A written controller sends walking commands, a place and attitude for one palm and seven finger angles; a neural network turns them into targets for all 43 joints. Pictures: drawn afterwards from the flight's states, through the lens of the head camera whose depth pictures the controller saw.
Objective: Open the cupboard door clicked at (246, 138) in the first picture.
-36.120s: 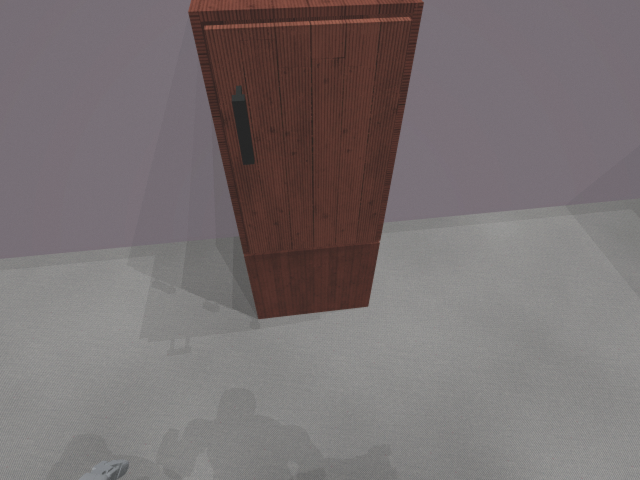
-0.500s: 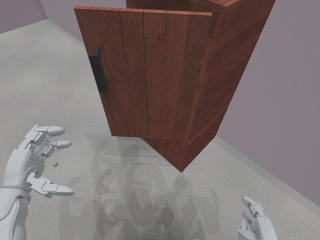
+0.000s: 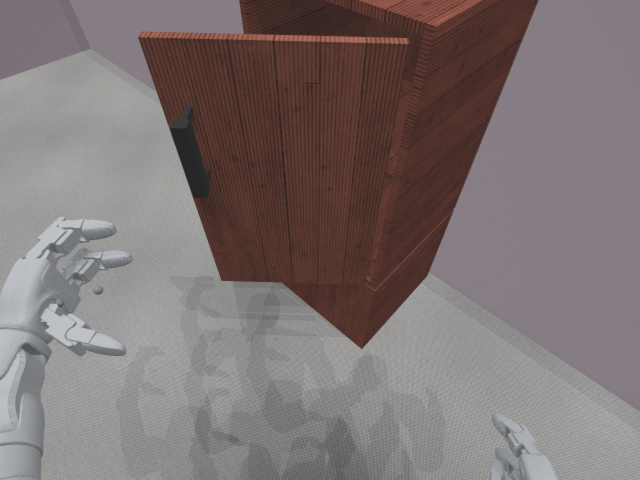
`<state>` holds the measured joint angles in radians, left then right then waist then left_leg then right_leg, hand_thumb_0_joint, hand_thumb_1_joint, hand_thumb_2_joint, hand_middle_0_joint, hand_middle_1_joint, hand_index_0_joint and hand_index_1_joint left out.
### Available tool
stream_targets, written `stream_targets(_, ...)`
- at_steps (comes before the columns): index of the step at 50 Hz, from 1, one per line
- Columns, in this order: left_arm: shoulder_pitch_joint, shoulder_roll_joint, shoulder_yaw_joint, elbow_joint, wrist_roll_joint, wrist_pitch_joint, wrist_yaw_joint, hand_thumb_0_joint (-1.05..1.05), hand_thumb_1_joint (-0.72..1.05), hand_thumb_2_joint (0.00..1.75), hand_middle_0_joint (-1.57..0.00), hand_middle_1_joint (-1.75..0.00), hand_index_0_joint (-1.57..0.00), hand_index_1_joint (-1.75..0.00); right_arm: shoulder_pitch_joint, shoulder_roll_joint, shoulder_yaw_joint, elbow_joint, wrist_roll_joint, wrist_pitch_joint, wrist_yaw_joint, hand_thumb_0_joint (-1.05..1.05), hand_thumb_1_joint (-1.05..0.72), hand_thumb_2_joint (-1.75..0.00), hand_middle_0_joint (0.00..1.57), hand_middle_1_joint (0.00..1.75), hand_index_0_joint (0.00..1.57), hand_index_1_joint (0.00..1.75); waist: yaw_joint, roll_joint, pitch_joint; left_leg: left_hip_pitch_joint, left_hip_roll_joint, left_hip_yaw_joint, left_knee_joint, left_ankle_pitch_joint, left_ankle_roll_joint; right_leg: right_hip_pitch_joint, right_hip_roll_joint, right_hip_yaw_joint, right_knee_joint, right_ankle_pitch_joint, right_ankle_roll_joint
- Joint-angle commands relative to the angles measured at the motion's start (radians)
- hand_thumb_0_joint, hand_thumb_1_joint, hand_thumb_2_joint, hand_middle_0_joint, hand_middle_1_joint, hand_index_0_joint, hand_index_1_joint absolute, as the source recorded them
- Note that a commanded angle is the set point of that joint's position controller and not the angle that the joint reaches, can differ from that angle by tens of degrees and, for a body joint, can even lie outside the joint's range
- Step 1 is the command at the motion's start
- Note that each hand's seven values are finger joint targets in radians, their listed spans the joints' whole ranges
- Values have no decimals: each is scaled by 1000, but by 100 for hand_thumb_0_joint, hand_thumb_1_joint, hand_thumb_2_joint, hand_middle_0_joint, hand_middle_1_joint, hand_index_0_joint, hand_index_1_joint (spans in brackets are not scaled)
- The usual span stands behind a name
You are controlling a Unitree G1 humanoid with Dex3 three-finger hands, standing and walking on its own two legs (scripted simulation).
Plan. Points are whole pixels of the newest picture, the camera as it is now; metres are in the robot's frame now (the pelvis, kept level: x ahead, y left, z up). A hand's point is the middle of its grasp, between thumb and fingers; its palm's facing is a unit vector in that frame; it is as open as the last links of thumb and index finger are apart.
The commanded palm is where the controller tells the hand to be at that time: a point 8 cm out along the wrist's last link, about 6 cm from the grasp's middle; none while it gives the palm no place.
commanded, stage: raise the hand with hooked fingers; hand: left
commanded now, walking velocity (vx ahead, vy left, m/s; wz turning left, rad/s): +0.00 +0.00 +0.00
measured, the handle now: (194, 153) +0.57 +0.25 +0.07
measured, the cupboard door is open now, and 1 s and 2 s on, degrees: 41 41 41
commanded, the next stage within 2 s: move the hooked fingers beside the handle in 0.32 s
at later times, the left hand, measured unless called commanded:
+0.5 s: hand (107, 295) +0.29 +0.26 +0.09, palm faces +0.08 -1.00 -0.03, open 14.0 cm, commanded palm +0.27 +0.32 +0.09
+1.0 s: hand (121, 242) +0.37 +0.28 +0.09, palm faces +0.07 -1.00 -0.01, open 14.0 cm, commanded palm +0.35 +0.33 +0.09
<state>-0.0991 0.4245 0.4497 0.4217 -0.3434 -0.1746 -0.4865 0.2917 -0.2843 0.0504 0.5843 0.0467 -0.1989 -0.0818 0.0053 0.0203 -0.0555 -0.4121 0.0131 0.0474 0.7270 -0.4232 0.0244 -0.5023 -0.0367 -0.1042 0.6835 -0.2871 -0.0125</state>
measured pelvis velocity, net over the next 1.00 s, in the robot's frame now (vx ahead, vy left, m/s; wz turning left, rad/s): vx -0.01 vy -0.01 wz -0.01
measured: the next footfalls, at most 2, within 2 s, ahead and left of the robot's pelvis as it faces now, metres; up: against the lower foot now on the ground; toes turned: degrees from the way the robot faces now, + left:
none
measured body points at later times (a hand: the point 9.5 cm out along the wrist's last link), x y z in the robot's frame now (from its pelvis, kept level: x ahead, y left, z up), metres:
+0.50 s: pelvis -0.01 -0.01 +0.00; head +0.02 -0.02 +0.45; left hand +0.28 +0.32 +0.10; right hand +0.16 -0.25 -0.09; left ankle -0.03 +0.10 -0.72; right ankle +0.03 -0.12 -0.72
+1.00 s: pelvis -0.01 -0.01 -0.01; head +0.06 -0.01 +0.44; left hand +0.36 +0.33 +0.09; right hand +0.08 -0.29 -0.11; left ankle -0.03 +0.10 -0.72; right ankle +0.03 -0.12 -0.72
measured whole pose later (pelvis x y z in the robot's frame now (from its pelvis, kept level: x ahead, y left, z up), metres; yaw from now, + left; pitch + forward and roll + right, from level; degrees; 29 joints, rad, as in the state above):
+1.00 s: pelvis -0.01 -0.01 -0.01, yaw -1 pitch +10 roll -1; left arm -0.48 0.56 0.53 0.89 -0.27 -0.29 -0.53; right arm 0.34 -0.31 0.04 0.62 0.05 -0.12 -0.09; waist -0.05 0.00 -0.05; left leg -0.54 0.03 0.05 0.78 -0.42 0.01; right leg -0.63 -0.02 -0.10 0.73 -0.28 -0.03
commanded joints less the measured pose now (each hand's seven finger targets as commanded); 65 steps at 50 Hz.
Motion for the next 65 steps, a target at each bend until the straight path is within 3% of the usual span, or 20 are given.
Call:
stream_targets(1,-211,259,96,-238,-24,-83,9,0,-50,30,-30,-120,-30,-120,-48,-134,-62,-155,-5,-55,-7,0,-90,-90,20,30,20,30,22,76,-242,0,-15,-59,-119,371,-22,238,32,54,-45,244,-20)
stream_targets(4,-217,278,111,-246,-21,-100,28,0,-50,30,-30,-120,-30,-120,-42,-135,-61,-148,-10,-53,-11,0,-90,-90,20,30,20,30,16,41,-238,-8,-13,-60,-117,354,-19,247,35,57,-48,236,-18)
stream_targets(8,-222,250,83,-236,-11,-106,28,0,-50,30,-30,-120,-30,-120,-48,-129,-61,-141,-4,-55,-17,0,-90,-90,20,30,20,30,7,87,-226,-1,-16,-53,-125,320,-17,229,31,60,-59,210,-16)
stream_targets(16,-221,241,73,-189,-17,-90,15,0,-50,30,-30,-120,-30,-120,-59,-130,-55,-139,0,-55,-23,0,-90,-90,20,30,20,30,4,47,-187,-23,-16,-54,-133,281,-15,225,31,61,-70,187,-14)
stream_targets(21,-221,248,78,-197,-14,-95,18,0,-50,30,-30,-120,-30,-120,-59,-129,-55,-144,1,-57,-24,0,-90,-90,20,30,20,30,9,37,-223,-17,-19,-53,-129,287,-13,246,30,67,-67,196,-12)
stream_targets(22,-273,237,59,-179,-13,-92,20,0,-50,30,-30,-120,-30,-120,-61,-129,-52,-137,2,-56,-27,0,-90,-90,20,30,20,30,-9,27,-191,-29,-19,-51,-125,260,-11,219,29,69,-73,176,-8)
stream_targets(24,-380,303,96,-117,-7,-96,26,0,-50,30,-30,-120,-30,-120,-50,-139,-50,-114,1,-47,-35,0,-90,-90,20,30,20,30,-24,-2,-151,-66,-17,-55,-120,200,-12,199,29,83,-84,103,-8)
stream_targets(29,-509,351,93,-13,19,-120,-1,0,-50,30,-30,-120,-30,-120,-27,-145,-50,-96,-2,-38,-41,0,-90,-90,20,30,20,30,-31,47,-233,-65,-20,-48,-95,227,-9,225,22,104,-64,142,-11)
stream_targets(30,-523,333,70,2,24,-126,-13,0,-50,30,-30,-120,-30,-120,-27,-142,-49,-98,0,-37,-39,0,-90,-90,20,30,20,30,-31,76,-245,-58,-21,-48,-94,239,-10,220,22,100,-57,160,-12)
stream_targets(35,-494,373,112,109,14,-127,-35,0,-50,30,-30,-120,-30,-120,-1,-152,-53,-103,-3,-19,-27,0,-90,-90,20,30,20,30,-13,35,-272,-95,-21,-45,-82,292,-10,246,25,95,-34,243,-13)
stream_targets(39,-543,430,144,182,23,-125,-37,0,-50,30,-30,-120,-30,-120,25,-167,-60,-106,-3,1,-19,0,-90,-90,20,30,20,30,-19,1,-254,-144,-19,-39,-74,263,-7,233,25,105,-33,213,-10)
stream_targets(45,-697,467,137,207,43,-177,-45,0,-50,30,-30,-120,-30,-120,63,-171,-66,-97,-5,25,-17,0,-90,-90,20,30,20,30,-43,66,-326,-131,-19,-36,-58,257,-4,210,31,114,-19,206,-9)
stream_targets(47,-730,481,137,265,50,-184,-51,0,-50,30,-30,-120,-30,-120,79,-177,-68,-82,-3,34,-20,0,-90,-90,20,30,20,30,-55,49,-309,-147,-17,-40,-57,242,-3,186,32,111,-21,191,-7)
stream_targets(50,-735,520,160,308,56,-188,-62,0,-50,30,-30,-120,-30,-120,96,-183,-69,-81,-6,48,-19,0,-90,-90,20,30,20,30,-44,53,-339,-146,-16,-43,-52,271,-1,193,35,107,-7,220,-10)
stream_targets(52,-779,522,145,340,67,-186,-66,0,-50,30,-30,-120,-30,-120,106,-184,-68,-75,-5,59,-19,0,-90,-90,20,30,20,30,-56,71,-327,-155,-16,-42,-48,260,0,164,35,106,-7,209,-8)
stream_targets(54,-817,525,137,386,67,-187,-69,0,-50,30,-30,-120,-30,-120,115,-189,-65,-77,-7,69,-18,0,-90,-90,20,30,20,30,-66,40,-305,-177,-14,-46,-44,246,1,151,39,105,-5,190,-10)
stream_targets(55,-838,556,154,413,77,-189,-69,0,-50,30,-30,-120,-30,-120,123,-192,-65,-72,-7,75,-17,0,-90,-90,20,30,20,30,-66,43,-314,-184,-12,-47,-41,236,1,145,39,108,-4,180,-8)
stream_targets(59,-897,592,157,438,96,-212,-70,0,-50,30,-30,-120,-30,-120,149,-195,-66,-73,-14,98,-15,0,-90,-90,20,30,20,30,-73,82,-354,-164,-11,-55,-25,284,0,121,47,97,20,211,-15)
stream_targets(61,-919,574,141,433,100,-219,-75,0,-50,30,-30,-120,-30,-120,161,-192,-68,-69,-16,109,-11,0,-90,-90,20,30,20,30,-78,118,-399,-131,-9,-56,-17,328,-4,108,49,92,28,243,-12)
stream_targets(65,-935,602,155,517,100,-201,-86,0,-50,30,-30,-120,-30,-120,181,-202,-66,-66,-17,137,-7,0,-90,-90,20,30,20,30,-85,79,-366,-161,-3,-61,-10,341,-4,85,55,84,34,255,-12)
